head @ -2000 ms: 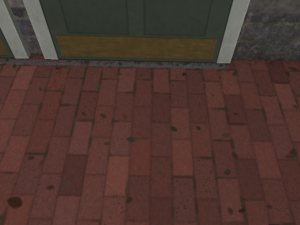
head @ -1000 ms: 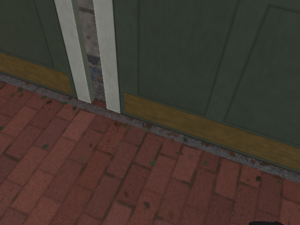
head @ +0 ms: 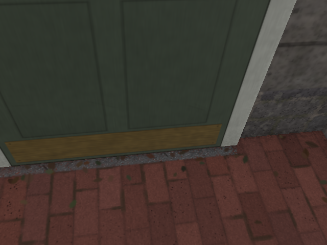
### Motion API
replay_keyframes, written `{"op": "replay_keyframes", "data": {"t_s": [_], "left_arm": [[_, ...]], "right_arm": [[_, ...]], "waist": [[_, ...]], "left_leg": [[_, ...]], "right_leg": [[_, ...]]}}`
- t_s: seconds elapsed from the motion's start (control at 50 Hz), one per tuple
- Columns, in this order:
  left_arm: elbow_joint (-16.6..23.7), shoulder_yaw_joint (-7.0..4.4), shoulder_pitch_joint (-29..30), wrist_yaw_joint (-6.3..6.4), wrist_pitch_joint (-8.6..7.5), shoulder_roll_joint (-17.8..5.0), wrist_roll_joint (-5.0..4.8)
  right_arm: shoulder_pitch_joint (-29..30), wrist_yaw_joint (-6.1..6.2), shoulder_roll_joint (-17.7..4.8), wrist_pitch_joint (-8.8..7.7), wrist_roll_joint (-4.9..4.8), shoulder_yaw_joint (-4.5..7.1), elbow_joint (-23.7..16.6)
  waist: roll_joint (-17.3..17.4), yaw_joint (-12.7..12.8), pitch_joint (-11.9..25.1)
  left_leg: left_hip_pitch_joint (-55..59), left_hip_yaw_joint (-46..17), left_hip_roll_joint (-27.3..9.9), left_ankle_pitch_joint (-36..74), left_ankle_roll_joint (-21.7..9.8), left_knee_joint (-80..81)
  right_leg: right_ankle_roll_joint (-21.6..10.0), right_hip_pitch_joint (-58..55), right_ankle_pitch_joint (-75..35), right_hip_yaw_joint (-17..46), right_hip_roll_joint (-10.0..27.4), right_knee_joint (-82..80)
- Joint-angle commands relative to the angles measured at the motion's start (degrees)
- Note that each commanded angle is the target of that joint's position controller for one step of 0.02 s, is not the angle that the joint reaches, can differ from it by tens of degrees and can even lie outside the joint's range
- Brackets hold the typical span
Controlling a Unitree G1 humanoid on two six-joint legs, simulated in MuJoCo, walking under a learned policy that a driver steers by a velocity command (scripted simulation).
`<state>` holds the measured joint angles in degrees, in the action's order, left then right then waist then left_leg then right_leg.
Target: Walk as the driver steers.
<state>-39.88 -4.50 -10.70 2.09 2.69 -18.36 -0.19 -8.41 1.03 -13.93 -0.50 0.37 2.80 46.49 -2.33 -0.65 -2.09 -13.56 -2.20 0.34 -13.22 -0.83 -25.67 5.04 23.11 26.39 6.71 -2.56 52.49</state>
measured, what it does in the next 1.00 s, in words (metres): steps on the spot: right foot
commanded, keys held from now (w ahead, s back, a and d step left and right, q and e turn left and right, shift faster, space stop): no key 0.60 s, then w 0.24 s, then no key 0.16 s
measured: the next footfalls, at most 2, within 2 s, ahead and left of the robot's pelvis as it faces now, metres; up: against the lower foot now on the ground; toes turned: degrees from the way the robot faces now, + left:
right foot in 0.10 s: +0.02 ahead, -0.15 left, +0.00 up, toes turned +3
right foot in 1.24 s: +0.28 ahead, -0.11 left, +0.00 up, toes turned +1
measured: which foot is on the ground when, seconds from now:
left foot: down 0.00-1.00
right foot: up 0.00-0.08, down 0.10-0.82, up 0.84-1.00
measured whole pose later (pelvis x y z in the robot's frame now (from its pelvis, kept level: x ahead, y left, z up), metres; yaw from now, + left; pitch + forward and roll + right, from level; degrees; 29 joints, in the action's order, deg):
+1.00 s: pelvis +0.07 +0.01 +0.00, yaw +1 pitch +0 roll -2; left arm -47.6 -3.3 -12.2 0.9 -3.0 -16.6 -0.9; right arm -19.4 0.1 -13.5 -4.7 -0.1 1.7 60.5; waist -1.8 -2.3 -1.4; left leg -5.9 1.0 0.9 -15.7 -2.7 -21.4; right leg 0.5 26.4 20.7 0.7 0.6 57.6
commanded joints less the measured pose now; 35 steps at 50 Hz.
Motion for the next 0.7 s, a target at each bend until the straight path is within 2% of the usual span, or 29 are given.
{"op": "replay_keyframes", "data": {"t_s": [0.02, 0.04, 0.06, 0.08, 0.1, 0.12, 0.14, 0.16, 0.18, 0.2, 0.24, 0.44, 0.6, 0.62, 0.64, 0.66, 0.7], "left_arm": [[4.0, 0.47, 2.0, -0.28, -1.01, -0.7, -0.24], [3.5, 0.19, 1.4, -0.28, -1.07, -1.7, -0.55], [2.5, -0.01, -0.3, -0.28, -1.11, -2.0, -0.6], [1.6, -0.06, -1.6, -0.3, -1.15, -2.2, -0.3], [1.7, -0.23, -1.5, -0.14, -1.15, -3.8, 0.36], [2.3, -0.65, -2.3, 0.29, -1.03, -6.8, 0.89], [1.0, -0.79, -1.2, -0.1, -0.98, -7.5, 1.07], [2.0, -0.13, 0.4, -0.87, -1.3, -4.0, 1.01], [1.5, 0.36, 0.2, -1.17, -1.65, -2.4, 1.49], [1.3, 0.29, 0.1, -1.18, -2.01, -3.1, 1.6], [0.6, 0.51, -0.8, -1.11, -2.84, -2.8, 1.28], [-1.7, 1.22, -2.0, -0.87, -3.75, -1.8, 0.94], [-4.8, 1.52, -2.9, -0.85, -3.87, -1.3, 0.78], [-5.7, 1.49, -3.9, -0.77, -3.75, -1.3, 0.7], [-6.1, 1.07, -4.5, -0.61, -3.47, -2.4, 0.35], [-6.3, 0.6, -5.2, -0.51, -3.27, -3.9, 0.04], [-6.9, -0.04, -7.8, -0.43, -3.7, -6.4, -0.45]], "right_arm": [[1.9, 0.27, -9.1, 0.03, 0.03, 1.61, -2.8], [1.2, 0.2, -9.8, 0.21, -0.14, 1.67, -2.5], [1.6, 0.11, -9.9, 0.28, -0.55, 1.5, -2.3], [1.0, -0.04, -9.3, 0.15, -1.03, 1.19, -1.8], [-0.7, -0.25, -8.6, -0.45, -0.97, 0.81, -1.2], [-1.2, -0.71, -7.5, -1.3, 0.28, 0.28, -1.4], [-3.5, -1.04, -5.4, -1.82, 0.52, -0.03, -0.8], [-0.3, -0.99, -7.2, -1.77, 0.9, 0.04, -0.4], [1.4, -0.93, -7.6, -1.57, 0.61, 0.26, -0.2], [1.8, -0.57, -7.1, -1.21, 0.3, 0.2, 0.2], [1.1, -0.15, -7.0, -0.49, 0.16, 0.22, 0.8], [-0.3, 0.57, -7.1, 0.19, -0.12, 0.44, 6.4], [-1.1, 1.07, -7.3, 0.4, -0.28, 0.44, 10.2], [-2.1, 1.12, -6.8, 0.48, -0.33, 0.31, 11.0], [-2.2, 1.17, -6.8, 0.52, -0.69, 0.37, 11.4], [-1.5, 1.11, -6.5, 0.3, -0.96, 0.36, 11.2], [1.4, 0.6, -5.7, -1.23, -1.52, 0.17, 9.2]], "waist": [[13.1, -0.8, 5.7], [13.0, -0.9, 5.9], [12.4, 0.3, 5.7], [11.5, 1.1, 5.1], [9.6, 0.7, 5.6], [4.1, -0.2, 7.4], [-5.2, -3.2, 7.9], [-3.4, -0.7, 6.2], [-2.2, 0.0, 4.6], [-1.7, 0.1, 3.5], [-2.3, -0.1, 1.7], [1.2, -0.2, 1.2], [1.8, -0.3, 1.3], [1.1, -0.2, 2.4], [-0.1, 0.2, 1.5], [-2.5, 0.9, -0.4], [-8.6, 2.3, -4.9]], "left_leg": [[5.7, -8.7, -10.7, 23.6, -11.1, 4.6], [6.1, -9.5, -11.1, 23.6, -11.3, 4.0], [5.5, -9.5, -10.8, 23.0, -10.7, 3.1], [4.1, -9.2, -10.1, 21.7, -9.3, 2.7], [1.4, -9.2, -9.4, 18.4, -6.5, 2.6], [-2.1, -6.4, -7.2, 13.4, -3.2, -0.2], [0.2, -1.3, -2.7, 3.0, -0.2, 1.1], [2.2, -0.5, -2.0, 2.1, 1.9, 0.0], [1.9, -0.3, -1.7, 2.6, 2.3, -0.5], [2.0, -0.3, -1.9, 3.7, 2.0, -1.0], [1.8, -0.7, -2.1, 5.6, 1.6, -1.2], [3.2, -1.0, -2.2, 7.0, 2.4, -0.9], [3.7, -1.1, -2.3, 7.5, 2.5, -0.5], [3.8, 0.1, -1.3, 2.3, 2.3, -1.0], [1.6, 2.1, 0.6, -5.9, 2.0, -3.3], [-2.1, 3.8, 1.9, -12.6, 1.5, -6.6], [-10.6, 5.0, 1.7, -14.4, 0.3, -15.3]], "right_leg": [[0.7, -4.5, -0.7, -4.5, 2.2, -12.5], [0.4, -6.4, -3.2, -5.1, 1.9, -17.0], [-0.3, -9.6, -8.8, -5.8, 1.7, -23.9], [-1.5, -13.5, -15.7, -6.1, 1.4, -31.9], [-3.0, -18.4, -21.7, -3.0, 3.3, -33.4], [-4.9, -23.4, -34.6, 2.1, 8.8, -30.5], [-8.2, -18.5, -29.8, 2.2, 9.5, -27.4], [-9.0, -15.0, -22.4, 2.0, 8.1, -28.5], [-8.2, -13.3, -18.7, 1.7, 7.3, -29.1], [-7.4, -12.0, -17.7, 1.2, 6.4, -29.1], [-6.8, -10.4, -18.7, 1.0, 6.2, -29.0], [-6.8, -9.9, -18.8, 0.2, 5.2, -28.7], [-6.7, -10.5, -19.7, -1.0, 4.3, -28.7], [-6.9, -11.0, -13.5, -1.2, 3.9, -29.5], [-8.0, -10.7, -2.8, -0.3, 3.9, -30.6], [-9.9, -9.7, 9.2, 3.0, 5.7, -33.1], [-15.3, -9.5, 23.3, 16.2, 14.5, -41.0]]}}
